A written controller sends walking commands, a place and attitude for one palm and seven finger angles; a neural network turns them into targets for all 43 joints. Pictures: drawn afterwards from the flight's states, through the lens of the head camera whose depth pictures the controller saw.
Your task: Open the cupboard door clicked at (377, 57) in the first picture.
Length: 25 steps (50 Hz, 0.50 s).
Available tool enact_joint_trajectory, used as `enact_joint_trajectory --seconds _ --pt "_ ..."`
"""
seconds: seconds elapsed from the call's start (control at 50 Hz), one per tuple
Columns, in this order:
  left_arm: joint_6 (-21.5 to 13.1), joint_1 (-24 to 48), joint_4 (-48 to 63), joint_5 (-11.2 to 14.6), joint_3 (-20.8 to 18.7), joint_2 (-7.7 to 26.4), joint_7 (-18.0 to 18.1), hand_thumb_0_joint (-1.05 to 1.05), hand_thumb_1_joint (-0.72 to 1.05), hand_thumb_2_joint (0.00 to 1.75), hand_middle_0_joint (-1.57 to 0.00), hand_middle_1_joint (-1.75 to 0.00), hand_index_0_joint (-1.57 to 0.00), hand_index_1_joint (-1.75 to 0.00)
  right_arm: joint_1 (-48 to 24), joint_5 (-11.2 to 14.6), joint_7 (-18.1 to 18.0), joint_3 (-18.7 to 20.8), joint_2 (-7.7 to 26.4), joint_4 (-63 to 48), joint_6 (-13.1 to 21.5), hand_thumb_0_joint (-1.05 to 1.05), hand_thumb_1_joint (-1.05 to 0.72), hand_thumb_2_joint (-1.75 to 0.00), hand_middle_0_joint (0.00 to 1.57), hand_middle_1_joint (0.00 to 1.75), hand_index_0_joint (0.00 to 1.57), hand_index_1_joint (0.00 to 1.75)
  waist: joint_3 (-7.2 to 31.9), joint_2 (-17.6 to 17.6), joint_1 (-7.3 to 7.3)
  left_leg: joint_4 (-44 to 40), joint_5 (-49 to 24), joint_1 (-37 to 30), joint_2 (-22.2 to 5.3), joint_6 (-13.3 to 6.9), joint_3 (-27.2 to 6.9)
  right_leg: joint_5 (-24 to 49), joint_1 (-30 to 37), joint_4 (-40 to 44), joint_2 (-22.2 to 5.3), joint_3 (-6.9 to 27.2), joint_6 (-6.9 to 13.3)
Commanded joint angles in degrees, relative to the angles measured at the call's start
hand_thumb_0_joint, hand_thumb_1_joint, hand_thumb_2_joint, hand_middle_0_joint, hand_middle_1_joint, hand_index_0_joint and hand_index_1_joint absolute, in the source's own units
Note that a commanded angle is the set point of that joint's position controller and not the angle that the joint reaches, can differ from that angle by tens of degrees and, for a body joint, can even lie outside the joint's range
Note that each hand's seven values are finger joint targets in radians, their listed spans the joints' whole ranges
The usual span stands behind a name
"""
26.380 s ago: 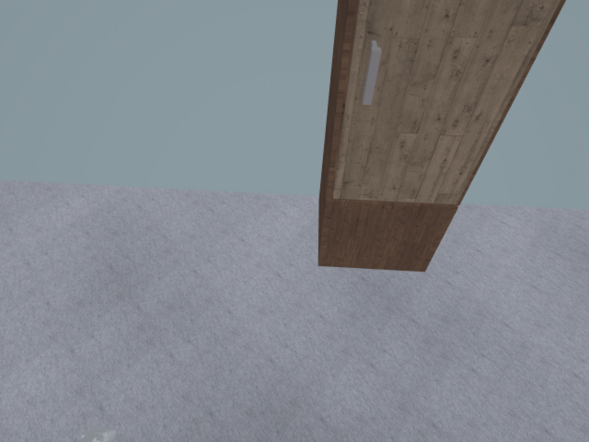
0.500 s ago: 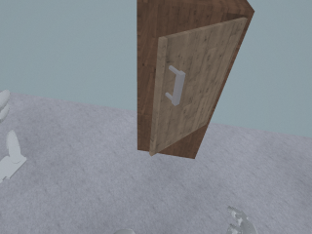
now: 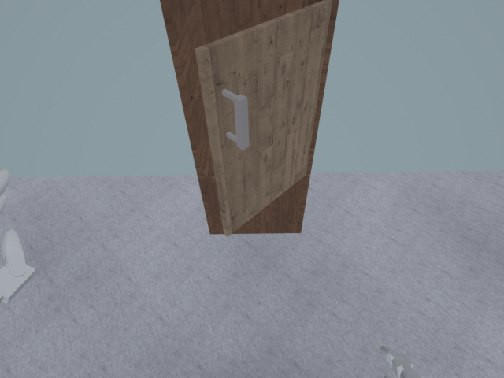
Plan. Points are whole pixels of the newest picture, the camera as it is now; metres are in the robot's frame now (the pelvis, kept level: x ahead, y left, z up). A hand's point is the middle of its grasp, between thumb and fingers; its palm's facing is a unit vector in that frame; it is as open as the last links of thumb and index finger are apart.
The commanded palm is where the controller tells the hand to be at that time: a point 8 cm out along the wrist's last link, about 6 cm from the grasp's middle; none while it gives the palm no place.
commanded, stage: stop stepping back and stand still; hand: left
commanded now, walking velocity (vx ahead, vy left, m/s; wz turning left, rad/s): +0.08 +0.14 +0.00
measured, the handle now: (235, 119) +0.61 +0.08 +0.09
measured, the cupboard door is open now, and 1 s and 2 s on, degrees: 44 44 44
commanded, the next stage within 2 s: let the arm hang, fingers relaxed in 0.30 s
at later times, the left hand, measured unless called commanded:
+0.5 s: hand (78, 296) +0.22 +0.28 +0.04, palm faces +0.19 -0.83 -0.53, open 7.4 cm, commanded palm none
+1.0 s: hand out of the picture -0.10 +0.22 -0.16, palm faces +0.08 -0.97 -0.21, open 7.3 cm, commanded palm none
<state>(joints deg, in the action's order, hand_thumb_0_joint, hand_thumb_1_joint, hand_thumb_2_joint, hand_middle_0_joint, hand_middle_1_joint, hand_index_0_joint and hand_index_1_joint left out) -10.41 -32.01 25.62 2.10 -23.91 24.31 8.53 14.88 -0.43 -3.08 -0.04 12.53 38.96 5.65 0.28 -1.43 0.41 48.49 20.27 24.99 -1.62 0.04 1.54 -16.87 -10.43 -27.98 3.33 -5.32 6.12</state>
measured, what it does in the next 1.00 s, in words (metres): steps on the spot: left foot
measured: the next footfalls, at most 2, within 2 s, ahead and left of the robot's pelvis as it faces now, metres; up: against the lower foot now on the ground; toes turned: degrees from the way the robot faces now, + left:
left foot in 0.24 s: +0.10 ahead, +0.14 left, +0.00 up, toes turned +2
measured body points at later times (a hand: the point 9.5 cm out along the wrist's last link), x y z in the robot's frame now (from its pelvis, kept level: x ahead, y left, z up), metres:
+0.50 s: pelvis +0.01 +0.02 -0.01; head +0.01 -0.01 +0.44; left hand +0.21 +0.32 +0.07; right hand +0.19 -0.23 -0.11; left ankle +0.06 +0.13 -0.74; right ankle -0.02 -0.05 -0.74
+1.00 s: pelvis +0.01 +0.05 +0.01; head +0.03 +0.05 +0.45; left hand -0.10 +0.27 -0.14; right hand -0.01 -0.16 -0.16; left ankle +0.06 +0.13 -0.74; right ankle -0.02 -0.05 -0.74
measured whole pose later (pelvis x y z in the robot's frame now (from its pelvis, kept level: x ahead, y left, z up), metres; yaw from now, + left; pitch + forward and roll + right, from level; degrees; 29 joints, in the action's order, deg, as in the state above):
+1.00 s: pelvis +0.01 +0.05 +0.01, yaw +2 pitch -1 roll -1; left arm 1.3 -23.3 -68.8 -0.6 -0.3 9.0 1.7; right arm 17.3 -1.2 -1.8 -0.6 7.8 64.9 -1.9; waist -4.2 -1.2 0.5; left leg 23.2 7.6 14.9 2.4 -3.1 1.4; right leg -15.6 -6.8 -23.2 0.0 -6.2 1.5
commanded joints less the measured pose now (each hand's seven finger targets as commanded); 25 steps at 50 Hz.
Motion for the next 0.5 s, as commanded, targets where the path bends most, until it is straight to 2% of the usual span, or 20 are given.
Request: enact_joint_trajectory --seconds 0.0,0.04,0.06,0.08,0.1,0.12,0.16,0.18,0.2,0.24,0.26,0.3,0.32,0.36,0.38,0.4,0.42,0.44,0.46,0.48 --pt "-5.48 8.11 9.82 -0.2 -6.63 10.28 1.06 0.0 0.9 0.9 -0.2 -0.3 -0.2 -0.3 -7.26 0.64 -1.05 2.35 5.95 -9.06 4.33 0.0 -0.9 -0.9 0.2 0.3 0.2 0.3 0.26 4.96 -1.34 6.04 -2.85 6.05 -1.5 0.58 -0.27 26.04 2.89 10.21 -19.11 15.33 1.62" --pt "-6.26 7.29 8.38 -0.64 -6.25 9.77 1.3 0.0 0.9 0.9 -0.2 -0.3 -0.2 -0.3 -7.9 0.39 -1.65 1.95 5.18 -9.37 4.53 0.0 -0.9 -0.9 0.2 0.3 0.2 0.3 -0.83 6.13 -0.32 -1.79 -4.45 1.41 -0.86 -0.45 1.51 25.99 1.17 10.14 -17.86 13.19 0.35" --pt "-6.59 7.46 9.0 -0.61 -6.43 9.84 1.4 0.0 0.9 0.9 -0.2 -0.3 -0.2 -0.3 -8.25 0.25 -1.72 1.92 5.12 -9.71 4.74 0.0 -0.9 -0.9 0.2 0.3 0.2 0.3 -0.54 6.89 0.23 -5.61 -4.96 -0.16 -0.26 -0.78 2.44 24.83 1.8 10.08 -17.22 12.88 -0.28" --pt "-6.81 6.69 9.31 -0.53 -6.8 9.98 1.51 0.0 0.9 0.9 -0.2 -0.3 -0.2 -0.3 -8.31 0.11 -1.74 1.97 5.18 -9.9 4.9 0.0 -0.9 -0.9 0.2 0.3 0.2 0.3 -0.4 6.19 0.72 -8.61 -5.38 -1.69 0.16 -1.11 3.09 23.47 2.06 10.33 -16.96 13.25 -1.06" --pt "-6.97 6.54 10.04 -0.39 -7.46 10.66 1.65 0.0 0.9 0.9 -0.2 -0.3 -0.2 -0.3 -8.58 0.11 -1.84 2.35 5.55 -10.02 4.98 0.0 -0.9 -0.9 0.2 0.3 0.2 0.3 -0.1 6.09 0.92 -11.17 -5.61 -3.06 0.29 -1.24 3.16 23.07 2.64 10.19 -17.16 13.45 -1.59" --pt "-6.94 5.25 10.07 -0.18 -7.25 9.98 1.61 0.0 0.9 0.9 -0.2 -0.3 -0.2 -0.3 -8.22 0.06 -1.56 2.22 5.29 -10.28 5.06 0.0 -0.9 -0.9 0.2 0.3 0.2 0.3 0.44 6.0 1.15 -13.9 -6.61 -4.85 0.4 -1.38 3.02 22.04 2.83 9.91 -17.03 13.4 -1.82" --pt "-7.07 4.06 11.27 0.16 -7.52 9.93 1.54 0.0 0.9 0.9 -0.2 -0.3 -0.2 -0.3 -7.57 0.07 -0.98 2.39 5.72 -10.68 4.93 0.0 -0.9 -0.9 0.2 0.3 0.2 0.3 1.07 3.88 0.74 -20.8 -11.05 -8.98 0.53 -1.67 2.01 23.81 3.04 8.16 -15.77 12.92 -3.7" --pt "-7.05 2.72 11.02 0.33 -8.02 10.0 1.48 0.0 0.9 0.9 -0.2 -0.3 -0.2 -0.3 -7.4 0.2 -0.86 2.63 6.05 -10.89 4.76 0.0 -0.9 -0.9 0.2 0.3 0.2 0.3 1.71 2.24 0.77 -23.27 -15.86 -11.93 -0.16 -2.04 0.89 25.8 2.71 6.51 -14.07 12.34 -5.55" --pt "-6.92 1.8 10.38 0.45 -7.51 9.7 1.19 0.0 0.9 0.9 -0.2 -0.3 -0.2 -0.3 -7.46 0.44 -0.87 3.0 6.5 -11.06 4.5 0.0 -0.9 -0.9 0.2 0.3 0.2 0.3 2.31 1.15 0.9 -23.49 -21.64 -14.25 -2.0 -2.42 -0.35 26.52 2.29 5.16 -12.31 10.87 -7.53" --pt "-6.77 2.06 9.3 0.47 -6.63 9.09 0.51 0.0 0.9 0.9 -0.2 -0.3 -0.2 -0.3 -7.37 1.3 -0.62 3.49 7.47 -12.07 3.94 0.0 -0.9 -0.9 0.2 0.3 0.2 0.3 3.11 2.24 0.85 -22.04 -27.08 -15.67 -3.67 -2.77 -1.26 28.86 2.33 4.75 -10.5 11.13 -9.39" --pt "-6.24 1.15 7.62 0.11 -7.58 9.58 0.41 0.0 0.9 0.9 -0.2 -0.3 -0.2 -0.3 -7.04 1.22 -0.61 3.29 6.89 -11.96 3.58 0.0 -0.9 -0.9 0.2 0.3 0.2 0.3 3.56 0.43 0.41 -20.15 -28.41 -16.23 -3.11 -2.71 -0.23 32.02 1.74 5.16 -10.01 11.28 -9.21" --pt "-5.9 2.25 9.59 -0.01 -6.95 9.56 0.05 0.0 0.9 0.9 -0.2 -0.3 -0.2 -0.3 -7.07 1.07 -0.61 2.94 6.4 -12.13 3.06 0.0 -0.9 -0.9 0.2 0.3 0.2 0.3 5.0 -0.75 -0.02 -19.8 -28.07 -15.94 -2.63 -2.22 -0.14 32.95 3.0 4.95 -9.84 10.42 -8.57" --pt "-5.64 2.24 9.62 0.05 -6.86 9.76 0.1 0.0 0.9 0.9 -0.2 -0.3 -0.2 -0.3 -7.12 1.16 -0.61 2.74 6.13 -12.43 2.93 0.0 -0.9 -0.9 0.2 0.3 0.2 0.3 5.03 1.3 0.01 -19.91 -27.01 -15.56 -2.64 -2.11 -0.46 32.09 3.23 5.57 -9.68 10.46 -8.4" --pt "-5.15 2.07 10.39 0.28 -6.67 9.62 0.14 0.0 0.9 0.9 -0.2 -0.3 -0.2 -0.3 -7.36 1.13 -0.62 2.7 6.23 -12.9 2.77 0.0 -0.9 -0.9 0.2 0.3 0.2 0.3 5.67 2.92 0.11 -20.61 -24.62 -15.6 -2.51 -2.09 -0.67 29.4 3.52 6.54 -9.57 10.57 -8.02" --pt "3.66 6.7 -33.47 -5.06 16.57 1.79 -7.08 0.0 0.9 0.9 -0.2 -0.3 -0.2 -0.3 -10.58 0.65 4.08 4.7 16.54 0.79 4.52 0.0 -0.9 -0.9 0.2 0.3 0.2 0.3 3.23 0.59 -2.35 -12.28 -30.4 -9.97 -4.64 -2.44 -4.48 30.06 -3.45 -2.01 -13.21 5.64 -4.2" --pt "7.9 7.16 -34.65 -4.54 16.62 -0.92 -8.18 0.0 0.9 0.9 -0.2 -0.3 -0.2 -0.3 -5.9 0.42 3.69 5.4 13.91 0.99 1.64 0.0 -0.9 -0.9 0.2 0.3 0.2 0.3 6.61 -0.2 -2.0 -14.53 -29.25 -12.52 -5.11 -2.49 -4.56 24.29 -3.86 -1.8 -11.31 8.59 -3.19" --pt "8.82 9.07 -37.1 -4.19 16.67 -1.15 -8.38 0.0 0.9 0.9 -0.2 -0.3 -0.2 -0.3 -4.61 0.26 3.48 4.54 13.51 1.15 -0.19 0.0 -0.9 -0.9 0.2 0.3 0.2 0.3 5.84 0.97 -1.2 -16.38 -25.17 -8.65 -6.55 -4.3 -7.92 14.26 -3.78 -3.31 -9.86 6.08 -3.01" --pt "9.21 10.48 -39.97 -4.08 17.24 -1.36 -8.56 0.0 0.9 0.9 -0.2 -0.3 -0.2 -0.3 -5.98 -0.09 3.26 3.67 13.1 0.66 -1.29 0.0 -0.9 -0.9 0.2 0.3 0.2 0.3 4.44 3.3 -0.47 -18.22 -21.3 -5.46 -7.51 -5.66 -10.08 6.78 -3.66 -3.62 -8.4 5.51 -3.28" --pt "9.26 11.96 -43.17 -4.13 17.75 -1.09 -8.61 0.0 0.9 0.9 -0.2 -0.3 -0.2 -0.3 -7.19 -0.5 3.06 2.97 13.19 0.67 -2.0 0.0 -0.9 -0.9 0.2 0.3 0.2 0.3 3.14 7.73 0.21 -18.52 -18.9 -2.93 -7.13 -5.85 -11.07 4.93 -2.36 -1.58 -8.08 6.18 -3.38" --pt "9.2 13.72 -46.59 -4.19 17.99 -0.48 -8.61 0.0 0.9 0.9 -0.2 -0.3 -0.2 -0.3 -7.92 -0.74 2.98 2.7 12.81 1.26 -2.5 0.0 -0.9 -0.9 0.2 0.3 0.2 0.3 2.96 11.02 0.29 -17.19 -18.75 -3.38 -5.4 -4.88 -9.93 7.12 -2.19 1.0 -9.7 7.67 -2.81"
